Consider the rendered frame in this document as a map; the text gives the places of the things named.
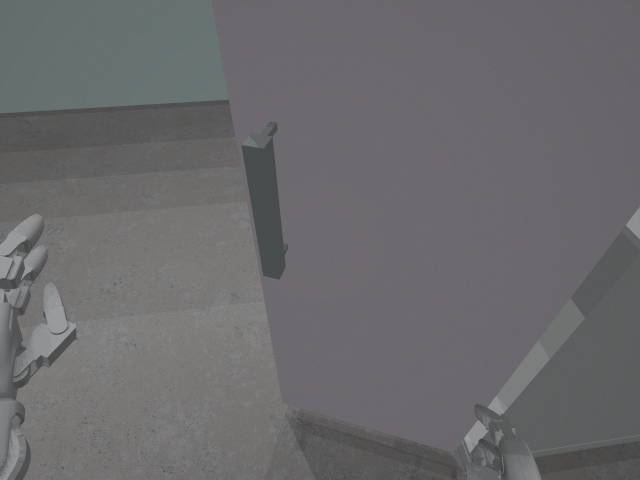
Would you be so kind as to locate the left robot forearm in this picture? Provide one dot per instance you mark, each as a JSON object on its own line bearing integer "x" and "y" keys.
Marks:
{"x": 15, "y": 454}

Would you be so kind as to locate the left robot hand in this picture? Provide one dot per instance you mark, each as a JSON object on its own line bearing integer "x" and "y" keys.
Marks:
{"x": 18, "y": 270}

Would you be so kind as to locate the right robot hand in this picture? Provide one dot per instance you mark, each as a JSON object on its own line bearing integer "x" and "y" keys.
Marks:
{"x": 511, "y": 460}

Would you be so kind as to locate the fridge door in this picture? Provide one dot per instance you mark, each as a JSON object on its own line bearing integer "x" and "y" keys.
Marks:
{"x": 449, "y": 172}

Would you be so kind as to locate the handle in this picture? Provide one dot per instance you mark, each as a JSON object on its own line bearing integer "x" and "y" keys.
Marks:
{"x": 259, "y": 160}

